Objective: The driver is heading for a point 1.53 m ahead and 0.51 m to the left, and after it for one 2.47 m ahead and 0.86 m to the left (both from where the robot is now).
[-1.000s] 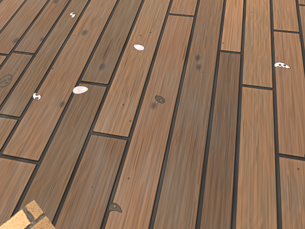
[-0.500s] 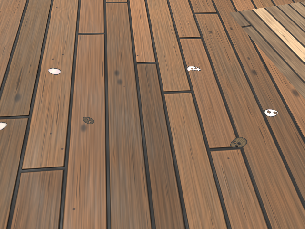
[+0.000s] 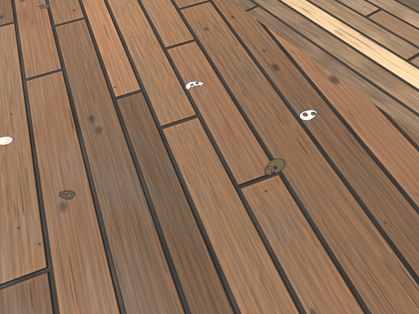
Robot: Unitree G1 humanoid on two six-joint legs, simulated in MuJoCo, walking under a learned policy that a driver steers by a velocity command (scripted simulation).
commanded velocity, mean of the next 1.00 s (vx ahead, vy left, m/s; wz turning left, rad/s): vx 0.00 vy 0.00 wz -0.06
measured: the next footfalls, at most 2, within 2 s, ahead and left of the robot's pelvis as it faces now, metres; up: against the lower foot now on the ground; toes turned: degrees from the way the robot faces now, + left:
left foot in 0.16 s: +0.05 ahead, +0.15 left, +0.00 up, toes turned -2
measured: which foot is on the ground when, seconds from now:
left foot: up 0.00-0.14, down 0.16-1.00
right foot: down 0.00-1.00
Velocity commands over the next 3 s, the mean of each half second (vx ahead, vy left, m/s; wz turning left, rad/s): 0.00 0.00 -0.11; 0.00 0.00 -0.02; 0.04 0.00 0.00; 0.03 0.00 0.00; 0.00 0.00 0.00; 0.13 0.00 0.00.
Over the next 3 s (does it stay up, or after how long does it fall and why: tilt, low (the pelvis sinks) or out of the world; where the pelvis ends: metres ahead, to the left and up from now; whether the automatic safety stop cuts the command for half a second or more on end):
stays up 0.07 0.06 0.00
